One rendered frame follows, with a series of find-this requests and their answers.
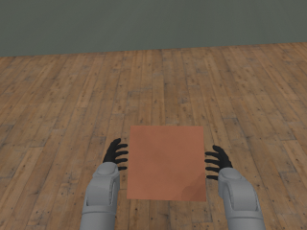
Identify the left robot forearm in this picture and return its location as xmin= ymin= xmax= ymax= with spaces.
xmin=80 ymin=162 xmax=120 ymax=230

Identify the right robot forearm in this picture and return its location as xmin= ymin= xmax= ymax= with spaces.
xmin=218 ymin=167 xmax=267 ymax=230

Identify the carton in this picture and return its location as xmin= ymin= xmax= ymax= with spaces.
xmin=127 ymin=126 xmax=206 ymax=202

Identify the right robot hand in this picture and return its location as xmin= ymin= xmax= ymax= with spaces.
xmin=204 ymin=145 xmax=233 ymax=181

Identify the left robot hand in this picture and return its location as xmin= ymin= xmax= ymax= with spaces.
xmin=103 ymin=138 xmax=129 ymax=171

